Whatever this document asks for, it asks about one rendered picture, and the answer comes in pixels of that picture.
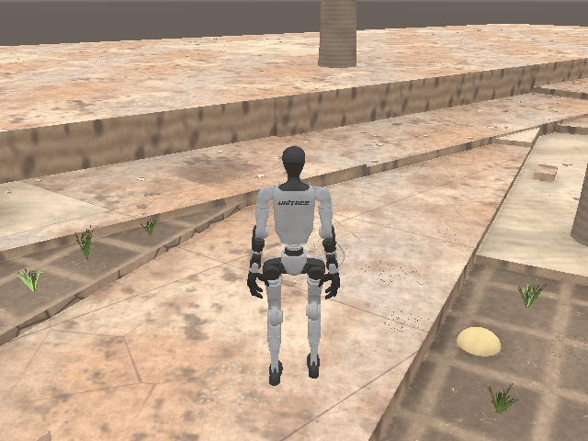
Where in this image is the left robot foot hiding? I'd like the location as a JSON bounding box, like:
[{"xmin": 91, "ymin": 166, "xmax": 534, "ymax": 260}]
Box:
[{"xmin": 269, "ymin": 360, "xmax": 283, "ymax": 386}]

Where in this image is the left robot upper arm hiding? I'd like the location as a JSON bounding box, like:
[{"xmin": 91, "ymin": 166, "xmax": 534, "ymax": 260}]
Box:
[{"xmin": 255, "ymin": 187, "xmax": 275, "ymax": 239}]

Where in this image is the robot left forearm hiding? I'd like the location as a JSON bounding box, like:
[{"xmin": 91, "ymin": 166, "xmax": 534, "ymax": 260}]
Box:
[{"xmin": 248, "ymin": 225, "xmax": 265, "ymax": 273}]

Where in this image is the right robot upper arm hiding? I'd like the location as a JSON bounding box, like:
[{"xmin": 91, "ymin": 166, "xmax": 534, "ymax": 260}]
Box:
[{"xmin": 313, "ymin": 186, "xmax": 333, "ymax": 239}]

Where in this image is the robot right forearm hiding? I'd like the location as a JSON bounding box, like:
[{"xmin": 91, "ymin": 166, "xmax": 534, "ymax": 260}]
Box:
[{"xmin": 322, "ymin": 225, "xmax": 339, "ymax": 274}]

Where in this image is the right robot hand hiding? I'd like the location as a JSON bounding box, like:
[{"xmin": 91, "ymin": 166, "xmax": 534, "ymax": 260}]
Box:
[{"xmin": 318, "ymin": 272, "xmax": 340, "ymax": 300}]

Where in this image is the robot head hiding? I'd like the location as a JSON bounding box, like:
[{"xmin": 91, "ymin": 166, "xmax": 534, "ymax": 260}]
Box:
[{"xmin": 278, "ymin": 146, "xmax": 310, "ymax": 191}]

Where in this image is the left robot hand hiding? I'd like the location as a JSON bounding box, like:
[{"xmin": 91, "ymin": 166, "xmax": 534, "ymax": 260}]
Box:
[{"xmin": 247, "ymin": 271, "xmax": 269, "ymax": 299}]

